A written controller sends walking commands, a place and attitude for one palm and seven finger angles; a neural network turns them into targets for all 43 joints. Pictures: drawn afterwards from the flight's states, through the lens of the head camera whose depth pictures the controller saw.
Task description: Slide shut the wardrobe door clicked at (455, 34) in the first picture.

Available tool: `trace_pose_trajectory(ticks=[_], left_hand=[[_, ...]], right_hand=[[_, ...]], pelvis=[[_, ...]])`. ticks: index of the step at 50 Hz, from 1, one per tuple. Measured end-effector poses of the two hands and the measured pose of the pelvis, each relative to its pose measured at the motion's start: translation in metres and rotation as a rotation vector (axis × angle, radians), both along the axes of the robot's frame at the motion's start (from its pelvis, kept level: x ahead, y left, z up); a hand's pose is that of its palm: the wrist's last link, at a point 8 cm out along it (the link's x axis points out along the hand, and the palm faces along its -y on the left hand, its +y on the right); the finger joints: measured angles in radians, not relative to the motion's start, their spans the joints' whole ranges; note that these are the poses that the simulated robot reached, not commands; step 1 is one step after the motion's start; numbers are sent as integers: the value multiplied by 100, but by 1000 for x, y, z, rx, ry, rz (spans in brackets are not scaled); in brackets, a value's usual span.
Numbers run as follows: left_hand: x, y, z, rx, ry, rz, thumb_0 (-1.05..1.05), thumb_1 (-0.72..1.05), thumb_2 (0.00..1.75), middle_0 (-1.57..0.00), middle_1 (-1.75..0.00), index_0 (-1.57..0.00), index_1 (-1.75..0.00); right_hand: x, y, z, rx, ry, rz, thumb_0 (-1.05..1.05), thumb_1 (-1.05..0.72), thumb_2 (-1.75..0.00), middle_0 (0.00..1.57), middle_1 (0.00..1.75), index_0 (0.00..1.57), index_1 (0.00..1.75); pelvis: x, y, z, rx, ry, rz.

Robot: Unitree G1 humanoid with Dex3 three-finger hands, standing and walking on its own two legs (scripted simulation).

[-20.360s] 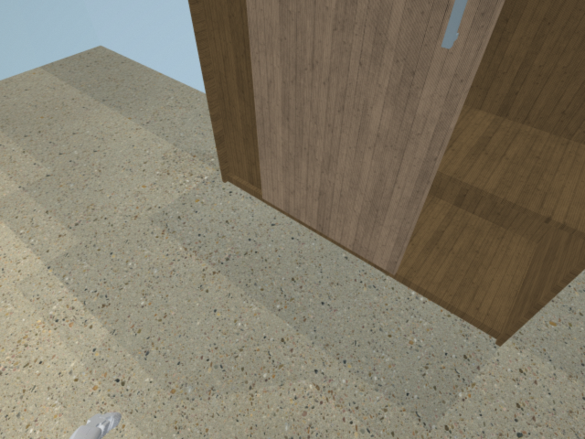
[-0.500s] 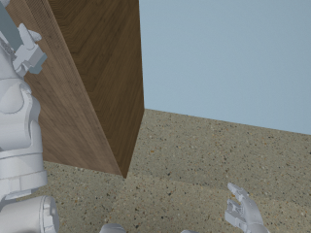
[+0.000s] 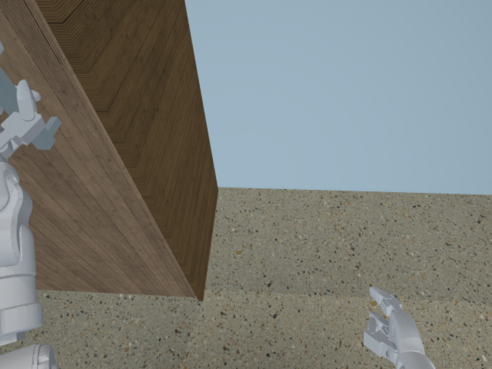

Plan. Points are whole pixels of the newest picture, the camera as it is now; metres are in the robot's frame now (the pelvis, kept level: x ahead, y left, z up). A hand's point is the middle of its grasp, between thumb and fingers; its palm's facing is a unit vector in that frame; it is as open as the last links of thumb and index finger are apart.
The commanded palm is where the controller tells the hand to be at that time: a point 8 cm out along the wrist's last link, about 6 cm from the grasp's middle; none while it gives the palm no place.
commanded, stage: stop walking and hold the door there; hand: left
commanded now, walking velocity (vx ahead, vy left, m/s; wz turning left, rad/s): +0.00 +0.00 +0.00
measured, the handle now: (1, 69) +0.39 +0.33 +0.28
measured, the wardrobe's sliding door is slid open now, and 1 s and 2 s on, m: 0.00 0.00 0.00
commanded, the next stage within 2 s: loosen the grip on the handle in 1.08 s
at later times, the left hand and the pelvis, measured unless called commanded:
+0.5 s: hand (33, 116) +0.35 +0.29 +0.24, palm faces +0.43 -0.90 -0.09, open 7.2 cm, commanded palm +0.31 +0.30 +0.23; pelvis -0.02 +0.06 +0.00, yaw -4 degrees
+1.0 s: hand (35, 115) +0.35 +0.29 +0.24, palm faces +0.42 -0.91 -0.05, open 7.1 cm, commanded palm +0.31 +0.30 +0.23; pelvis +0.00 +0.07 +0.00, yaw -4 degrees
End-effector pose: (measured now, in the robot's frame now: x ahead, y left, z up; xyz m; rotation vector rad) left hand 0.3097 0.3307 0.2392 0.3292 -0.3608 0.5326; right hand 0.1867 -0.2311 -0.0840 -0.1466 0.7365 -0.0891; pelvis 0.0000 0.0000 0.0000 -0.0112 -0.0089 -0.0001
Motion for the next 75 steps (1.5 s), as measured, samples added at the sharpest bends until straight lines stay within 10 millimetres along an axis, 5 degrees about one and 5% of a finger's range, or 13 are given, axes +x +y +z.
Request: trace_pose_trajectory(ticks=[12, 20, 26, 37, 51, 61, 64, 68, 75], left_hand=[[-1, -5, -1, -110, -8, -71, -2, 78, 83, -46, -141, -2, -116], [-1, -1, -2, -109, -8, -119, -2, 77, 83, -46, -141, -3, -116], [0, -1, -3, -133, -32, -140, -2, 77, 85, -45, -141, -3, -116], [2, -2, -5, -146, -60, -155, -2, 78, 87, -45, -141, -1, -117], [3, -2, -6, -142, -72, -155, -2, 78, 88, -45, -141, -1, -117], [9, 8, -3, -51, -75, -177, -5, 71, 87, -54, -147, -2, -119], [9, 17, -1, -172, -96, -193, -5, 60, 82, -63, -153, -15, -127], [-2, 21, -3, -265, -82, -107, -3, 42, 71, -60, -150, -28, -133], [-11, 6, -5, -161, -66, 31, -1, -9, 43, -47, -137, -13, -124]], right_hand=[[-80, 17, -5, -28, 54, -115, 2, -91, -90, 20, 30, 20, 30], [-111, 26, -13, -63, 127, -162, 2, -91, -90, 20, 30, 20, 30], [-104, 41, -14, -58, 125, -163, 2, -91, -90, 20, 30, 20, 30], [-52, 67, -6, -30, 49, -101, 2, -91, -90, 20, 30, 20, 30], [-16, 69, 3, -48, 23, -68, 2, -91, -90, 20, 30, 20, 30], [-26, 63, 2, -76, 38, -61, 2, -91, -90, 20, 30, 20, 30], [-39, 61, 4, -76, 46, -10, 2, -91, -90, 20, 30, 20, 30], [-58, 51, 2, -62, 31, 10, 2, -91, -90, 20, 30, 20, 30], [-93, 31, -8, -47, 38, 21, 2, -91, -90, 20, 30, 20, 30]], pelvis=[[-22, 30, -1, 20, -44, -57], [-28, 51, 1, 32, -25, -73], [-24, 62, 1, 35, -29, -77], [-11, 70, 1, 31, -21, -74], [2, 70, 4, 22, -10, -62], [-1, 65, 2, 31, -6, -48], [-12, 56, 4, 21, -3, 16], [-23, 46, 5, 19, -3, 34], [-38, 30, 4, 31, 0, 43]])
